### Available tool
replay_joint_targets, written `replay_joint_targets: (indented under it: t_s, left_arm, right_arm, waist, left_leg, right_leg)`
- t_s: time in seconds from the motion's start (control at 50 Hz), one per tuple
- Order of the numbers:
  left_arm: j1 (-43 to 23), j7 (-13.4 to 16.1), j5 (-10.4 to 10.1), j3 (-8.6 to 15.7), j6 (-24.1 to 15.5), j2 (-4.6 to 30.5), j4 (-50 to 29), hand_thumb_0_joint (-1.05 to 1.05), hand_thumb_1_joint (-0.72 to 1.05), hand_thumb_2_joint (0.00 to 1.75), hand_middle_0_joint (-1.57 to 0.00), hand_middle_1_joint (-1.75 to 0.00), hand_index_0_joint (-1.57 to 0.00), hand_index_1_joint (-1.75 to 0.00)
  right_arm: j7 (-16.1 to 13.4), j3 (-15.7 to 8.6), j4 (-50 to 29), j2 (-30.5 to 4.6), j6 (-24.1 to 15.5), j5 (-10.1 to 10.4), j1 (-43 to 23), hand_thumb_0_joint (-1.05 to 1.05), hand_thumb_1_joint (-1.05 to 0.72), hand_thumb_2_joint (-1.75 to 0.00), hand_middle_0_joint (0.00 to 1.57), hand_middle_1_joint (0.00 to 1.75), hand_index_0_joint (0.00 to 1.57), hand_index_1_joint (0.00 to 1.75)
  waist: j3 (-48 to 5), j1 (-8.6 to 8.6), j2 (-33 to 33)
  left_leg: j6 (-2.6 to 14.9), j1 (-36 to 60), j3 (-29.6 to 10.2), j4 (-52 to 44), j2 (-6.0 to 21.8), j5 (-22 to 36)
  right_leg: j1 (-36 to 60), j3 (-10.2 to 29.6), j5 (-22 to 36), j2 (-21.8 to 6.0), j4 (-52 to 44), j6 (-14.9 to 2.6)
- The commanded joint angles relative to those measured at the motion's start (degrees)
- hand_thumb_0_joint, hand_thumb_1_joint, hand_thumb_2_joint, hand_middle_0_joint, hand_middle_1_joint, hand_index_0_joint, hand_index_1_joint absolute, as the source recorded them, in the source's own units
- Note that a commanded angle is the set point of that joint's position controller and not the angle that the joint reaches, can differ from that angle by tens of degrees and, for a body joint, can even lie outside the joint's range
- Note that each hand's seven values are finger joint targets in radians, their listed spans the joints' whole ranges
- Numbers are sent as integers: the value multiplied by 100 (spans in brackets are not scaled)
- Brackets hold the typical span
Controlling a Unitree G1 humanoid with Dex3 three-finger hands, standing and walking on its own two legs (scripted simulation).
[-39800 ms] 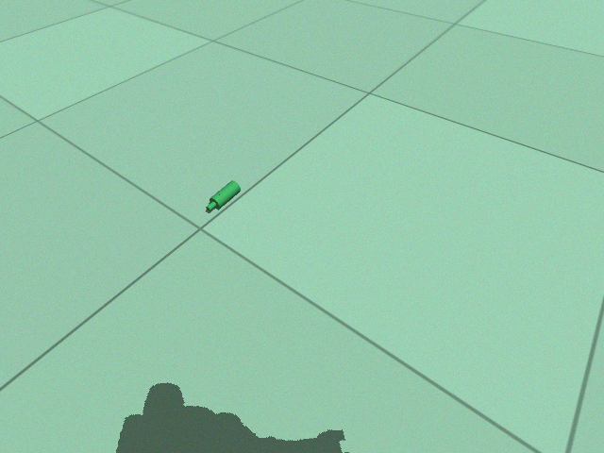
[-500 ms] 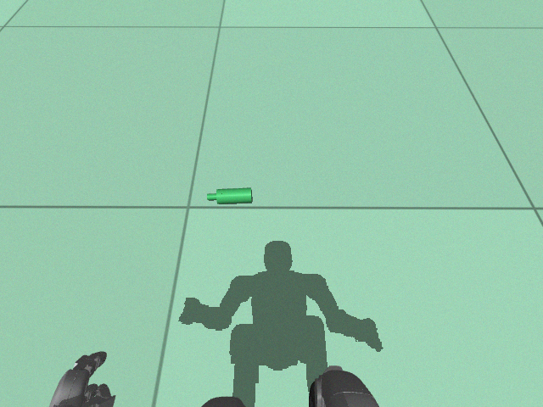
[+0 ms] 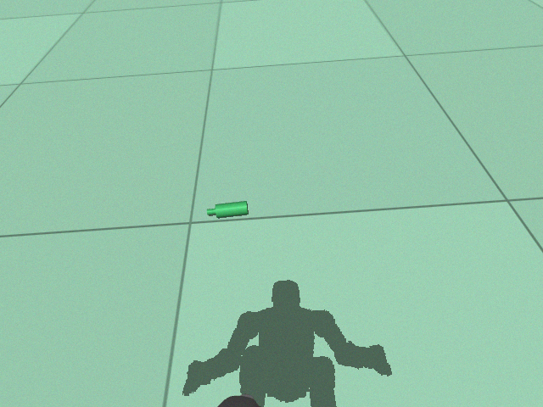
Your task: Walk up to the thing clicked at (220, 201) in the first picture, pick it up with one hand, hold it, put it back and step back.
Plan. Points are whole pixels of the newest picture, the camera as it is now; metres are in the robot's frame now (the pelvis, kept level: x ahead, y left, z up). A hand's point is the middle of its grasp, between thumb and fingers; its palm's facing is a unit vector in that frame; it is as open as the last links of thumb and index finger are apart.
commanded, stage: step back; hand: left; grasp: from above
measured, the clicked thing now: (227, 209) +1.07 +0.30 -0.73
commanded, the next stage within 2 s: stand in 0.90 s
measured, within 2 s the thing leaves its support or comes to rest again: neither
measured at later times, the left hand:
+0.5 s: hand out of the picture +0.10 +0.27 -0.14, palm faces +0.06 -0.92 -0.38, open 7.4 cm
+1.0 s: hand out of the picture +0.13 +0.27 -0.14, palm faces +0.07 -0.94 -0.34, open 7.4 cm
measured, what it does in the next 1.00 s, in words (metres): steps on the spot: left foot, then right foot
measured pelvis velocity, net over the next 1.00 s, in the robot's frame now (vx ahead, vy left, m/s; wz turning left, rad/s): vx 0.05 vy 0.01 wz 0.07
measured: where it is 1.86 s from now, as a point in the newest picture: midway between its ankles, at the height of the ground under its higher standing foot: outside the picture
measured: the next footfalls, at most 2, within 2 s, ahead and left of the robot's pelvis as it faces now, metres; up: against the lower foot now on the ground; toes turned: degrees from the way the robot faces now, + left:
left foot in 0.12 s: +0.08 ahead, +0.13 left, +0.00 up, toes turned +4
right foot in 0.40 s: +0.08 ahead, -0.12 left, +0.00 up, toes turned +2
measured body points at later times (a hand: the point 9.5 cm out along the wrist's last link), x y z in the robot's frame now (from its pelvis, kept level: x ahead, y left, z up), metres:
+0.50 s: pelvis +0.02 +0.00 +0.00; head +0.03 -0.01 +0.45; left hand +0.09 +0.31 -0.12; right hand +0.10 -0.31 -0.13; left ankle +0.01 +0.12 -0.72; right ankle +0.04 -0.12 -0.73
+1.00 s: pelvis +0.05 +0.01 +0.01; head +0.06 +0.01 +0.46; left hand +0.13 +0.32 -0.12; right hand +0.19 -0.28 -0.11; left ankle +0.04 +0.12 -0.73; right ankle +0.04 -0.12 -0.73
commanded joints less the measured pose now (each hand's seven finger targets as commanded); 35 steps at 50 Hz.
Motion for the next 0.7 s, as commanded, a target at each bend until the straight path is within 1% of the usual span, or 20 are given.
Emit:
replay_joint_targets:
  t_s: [0.0,0.04,0.08,0.1,0.12,0.14,0.16,0.2,0.3,0.36,0.38,0.4,0.42,0.44,0.5,0.54,0.58,0.6,0.62,0.68]
  left_arm:
    - [-651,83,6,442,-277,1721,-675,0,90,90,-20,-30,-20,-30]
    - [-565,56,-40,405,-229,1716,-623,0,90,90,-20,-30,-20,-30]
    - [-661,22,-72,319,-147,1611,-650,0,90,90,-20,-30,-20,-30]
    - [-597,11,-80,225,-132,1382,-625,0,90,90,-20,-30,-20,-30]
    - [-718,-10,-162,115,-131,1063,-685,0,90,90,-20,-30,-20,-30]
    - [-957,34,-208,233,-107,1304,-651,0,90,90,-20,-30,-20,-30]
    - [-954,44,-172,279,-106,1529,-652,0,90,90,-20,-30,-20,-30]
    - [-829,28,-182,246,-147,1372,-593,0,90,90,-20,-30,-20,-30]
    - [-620,-35,-170,270,-178,1283,-339,0,90,90,-20,-30,-20,-30]
    - [-380,59,-150,257,-255,1199,-117,0,90,90,-20,-30,-20,-30]
    - [-244,106,-105,319,-296,1367,-85,0,90,90,-20,-30,-20,-30]
    - [-241,139,-72,390,-342,1824,-105,0,90,90,-20,-30,-20,-30]
    - [-791,109,-90,396,-343,2055,-247,0,90,90,-20,-30,-20,-30]
    - [-1172,94,-101,363,-343,1880,-385,0,90,90,-20,-30,-20,-30]
    - [-1334,104,-110,249,-347,1601,-313,0,90,90,-20,-30,-20,-30]
    - [-1474,68,-184,200,-287,1555,-275,0,90,90,-20,-30,-20,-30]
    - [-1301,43,-235,75,-236,1233,-302,0,90,90,-20,-30,-20,-30]
    - [-1222,43,-328,45,-211,1123,-228,0,90,90,-20,-30,-20,-30]
    - [-1240,69,-319,101,-211,1225,-82,0,90,90,-20,-30,-20,-30]
    - [-1351,89,-268,96,-292,1323,16,0,90,90,-20,-30,-20,-30]
  right_arm:
    - [24,-179,-460,-942,-266,-63,-415,0,-90,-90,20,30,20,30]
    - [32,-210,-355,-911,-332,-78,-355,0,-90,-90,20,30,20,30]
    - [-12,-239,-156,-834,-431,-76,67,0,-90,-90,20,30,20,30]
    - [-49,-310,-59,-929,-483,-94,279,0,-90,-90,20,30,20,30]
    - [-74,-400,-40,-1310,-520,-123,413,0,-90,-90,20,30,20,30]
    - [-54,-475,-44,-1762,-511,-82,544,0,-90,-90,20,30,20,30]
    - [-42,-482,-98,-1739,-531,-95,549,0,-90,-90,20,30,20,30]
    - [-89,-394,-191,-1454,-569,-113,332,0,-90,-90,20,30,20,30]
    - [-59,-340,-245,-1337,-484,-129,28,0,-90,-90,20,30,20,30]
    - [-55,-143,-304,-915,-360,-4,-370,0,-90,-90,20,30,20,30]
    - [-71,-50,-343,-686,-359,20,-317,0,-90,-90,20,30,20,30]
    - [-91,-9,-371,-476,-352,51,-310,0,-90,-90,20,30,20,30]
    - [-152,-104,-227,-798,-319,17,-230,0,-90,-90,20,30,20,30]
    - [-141,-137,-72,-939,-331,17,48,0,-90,-90,20,30,20,30]
    - [-95,-98,129,-794,-388,24,97,0,-90,-90,20,30,20,30]
    - [-91,-91,288,-699,-449,-28,317,0,-90,-90,20,30,20,30]
    - [-134,-166,275,-925,-499,-102,139,0,-90,-90,20,30,20,30]
    - [-128,-152,197,-1130,-531,-69,-276,0,-90,-90,20,30,20,30]
    - [-100,-143,177,-1214,-513,-26,-545,0,-90,-90,20,30,20,30]
    - [-114,-58,295,-935,-487,1,-607,0,-90,-90,20,30,20,30]
  waist:
    - [163,98,-1250]
    - [284,111,-1191]
    - [-31,-151,-996]
    - [-266,-243,-666]
    - [-428,-338,390]
    - [-326,-417,606]
    - [-149,-427,374]
    - [-101,-273,272]
    - [-162,-265,805]
    - [-372,101,400]
    - [-542,181,-28]
    - [-528,189,-1051]
    - [-248,18,-975]
    - [-120,-163,-720]
    - [-99,-211,-1018]
    - [-295,-352,-1077]
    - [-579,-279,-417]
    - [-645,-86,87]
    - [-516,-20,117]
    - [-700,-114,-36]
  left_leg:
    - [-77,-35,202,-775,250,-285]
    - [-49,335,492,-1391,136,-300]
    - [89,1309,691,-2626,5,377]
    - [186,2053,295,-2726,171,647]
    - [633,2430,-1538,-3101,1230,-39]
    - [1329,1909,-2611,-3444,2022,-1097]
    - [1578,1739,-2847,-3559,2171,-1240]
    - [1432,1928,-2194,-3249,1901,-109]
    - [1031,842,-1095,-3122,1387,125]
    - [541,47,-400,-2201,946,533]
    - [348,-348,-257,-1616,773,735]
    - [115,-776,2,-705,90,-31]
    - [58,-51,76,-138,237,-1052]
    - [53,246,9,-69,399,-953]
    - [130,611,287,-988,418,-291]
    - [103,1297,530,-2205,305,815]
    - [300,1955,-251,-2686,894,2155]
    - [591,1548,-892,-2797,1380,2023]
    - [785,1171,-906,-2658,1525,2072]
    - [342,1264,-68,-2362,968,2858]
  right_leg:
    - [-184,1369,-1532,-1357,-1726,-854]
    - [-225,1251,-1213,-1323,-1619,-829]
    - [-258,799,112,-1183,-830,-684]
    - [-636,491,603,-991,-246,-515]
    - [-1538,-24,17,-356,658,-148]
    - [-1625,-217,-1244,-58,1339,-105]
    - [-1742,209,-1377,-210,1851,-114]
    - [-1959,314,-1079,-373,1873,-114]
    - [-555,-226,-487,-110,612,7]
    - [921,-344,614,61,-875,-55]
    - [1491,335,586,-389,-1127,-152]
    - [1185,2153,-249,-1553,-1807,-597]
    - [-55,2595,-711,-2326,-1898,-1237]
    - [-311,2359,-451,-2270,-1747,-1330]
    - [-358,1193,829,-1605,-1343,-865]
    - [-374,632,1537,-1228,-878,-563]
    - [-566,268,1892,-851,-273,-181]
    - [-353,2,903,-405,-211,26]
    - [56,-6,373,-356,-390,21]
    - [632,177,1808,-647,-777,-122]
